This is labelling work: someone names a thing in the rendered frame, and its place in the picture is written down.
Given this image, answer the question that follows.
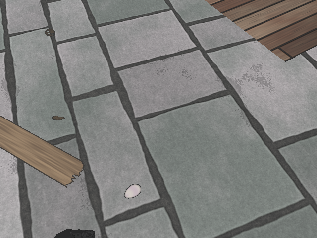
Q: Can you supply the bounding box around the robot left hand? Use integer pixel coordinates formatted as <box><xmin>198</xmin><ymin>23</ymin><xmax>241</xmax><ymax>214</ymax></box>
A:
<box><xmin>53</xmin><ymin>228</ymin><xmax>95</xmax><ymax>238</ymax></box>

